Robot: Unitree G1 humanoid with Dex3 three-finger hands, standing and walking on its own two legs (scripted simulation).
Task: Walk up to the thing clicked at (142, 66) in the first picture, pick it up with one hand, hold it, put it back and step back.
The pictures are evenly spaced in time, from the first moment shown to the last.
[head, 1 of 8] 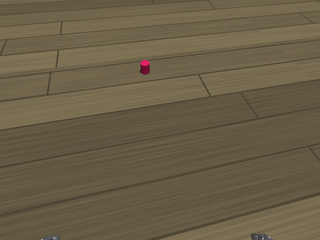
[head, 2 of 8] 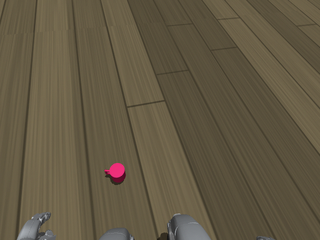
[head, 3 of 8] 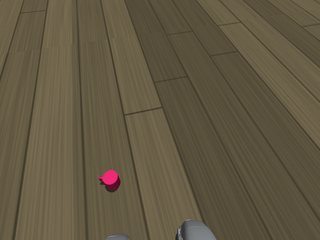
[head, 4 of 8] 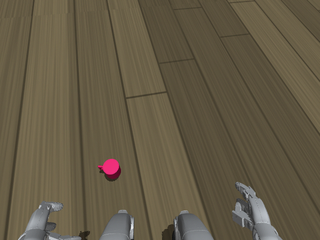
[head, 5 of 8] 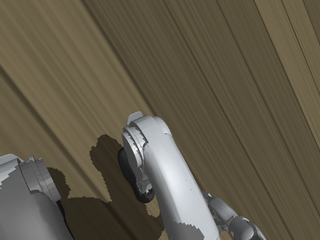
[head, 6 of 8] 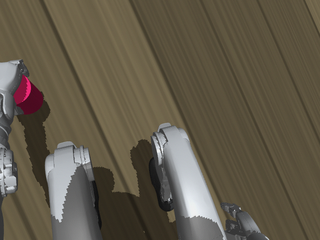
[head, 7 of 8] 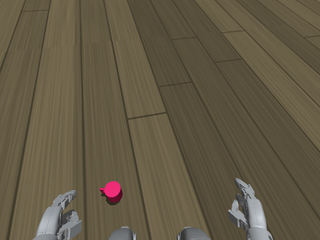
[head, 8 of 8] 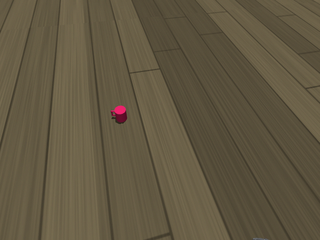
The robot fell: no
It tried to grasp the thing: yes
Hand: left
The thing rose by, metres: 0.62
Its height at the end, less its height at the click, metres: +0.00
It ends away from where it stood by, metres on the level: 0.03
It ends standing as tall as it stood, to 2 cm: yes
